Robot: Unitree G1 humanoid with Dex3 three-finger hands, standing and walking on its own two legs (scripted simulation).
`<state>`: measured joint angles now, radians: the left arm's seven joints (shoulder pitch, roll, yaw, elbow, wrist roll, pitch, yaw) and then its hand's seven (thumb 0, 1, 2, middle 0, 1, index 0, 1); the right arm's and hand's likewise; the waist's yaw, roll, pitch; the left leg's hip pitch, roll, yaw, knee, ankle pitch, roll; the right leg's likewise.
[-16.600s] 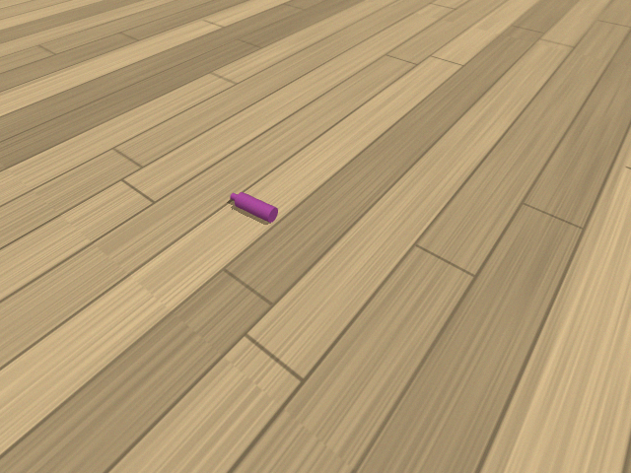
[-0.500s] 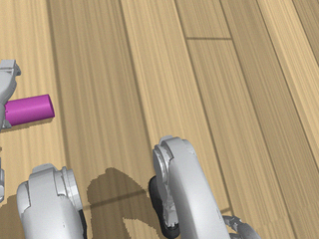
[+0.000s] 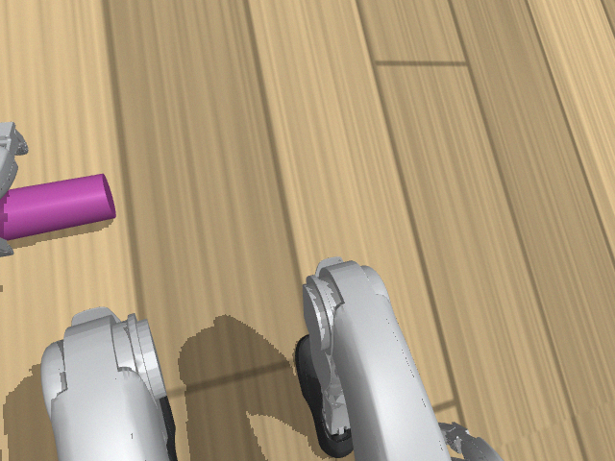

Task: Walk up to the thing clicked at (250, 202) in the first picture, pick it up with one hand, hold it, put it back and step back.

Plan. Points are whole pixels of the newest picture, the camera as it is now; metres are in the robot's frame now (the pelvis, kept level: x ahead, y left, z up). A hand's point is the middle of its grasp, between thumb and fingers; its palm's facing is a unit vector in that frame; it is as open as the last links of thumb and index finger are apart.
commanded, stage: close in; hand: left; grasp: from above
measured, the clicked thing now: (24, 212) +0.49 +0.31 -0.29
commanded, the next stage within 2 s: rest palm in 0.04 s
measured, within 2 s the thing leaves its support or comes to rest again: neither
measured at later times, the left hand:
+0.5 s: hand (28, 209) +0.47 +0.28 -0.22, palm faces -0.46 -0.07 -0.88, open 13.9 cm
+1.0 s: hand (30, 213) +0.47 +0.29 -0.25, palm faces -0.46 -0.10 -0.88, open 14.3 cm
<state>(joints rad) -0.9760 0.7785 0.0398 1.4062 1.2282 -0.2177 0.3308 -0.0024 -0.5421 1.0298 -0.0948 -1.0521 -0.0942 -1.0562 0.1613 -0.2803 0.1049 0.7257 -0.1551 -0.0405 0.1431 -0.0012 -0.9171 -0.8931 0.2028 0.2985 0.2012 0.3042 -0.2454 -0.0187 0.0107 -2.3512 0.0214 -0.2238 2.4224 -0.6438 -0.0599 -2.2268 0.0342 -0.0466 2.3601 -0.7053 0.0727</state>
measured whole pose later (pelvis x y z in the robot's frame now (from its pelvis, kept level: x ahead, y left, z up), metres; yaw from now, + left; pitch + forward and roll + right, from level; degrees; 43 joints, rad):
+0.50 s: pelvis +0.00 +0.00 -0.01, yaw -2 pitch +30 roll -10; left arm -1.06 0.86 0.09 1.65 1.29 -0.19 0.52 0.00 -0.51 1.04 -0.09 -1.03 -0.09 -1.04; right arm 0.13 -0.29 0.19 0.71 -0.23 -0.13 0.17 0.00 -0.91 -0.89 0.20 0.30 0.20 0.30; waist -0.34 -0.07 0.08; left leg -2.38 0.03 -0.26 2.48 -0.65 -0.05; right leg -2.25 0.06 -0.07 2.39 -0.69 0.08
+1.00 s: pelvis +0.01 +0.01 -0.02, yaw -5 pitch +29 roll -12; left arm -1.03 0.92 0.12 1.68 1.28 -0.21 0.56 0.00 -0.55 1.03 -0.09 -0.97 -0.07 -0.99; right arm 0.09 -0.32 0.22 0.71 -0.27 -0.18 0.23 0.00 -0.91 -0.90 0.20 0.30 0.20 0.30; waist -0.35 -0.10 0.13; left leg -2.36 0.03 -0.30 2.53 -0.70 -0.06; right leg -2.22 0.07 -0.09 2.40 -0.72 0.09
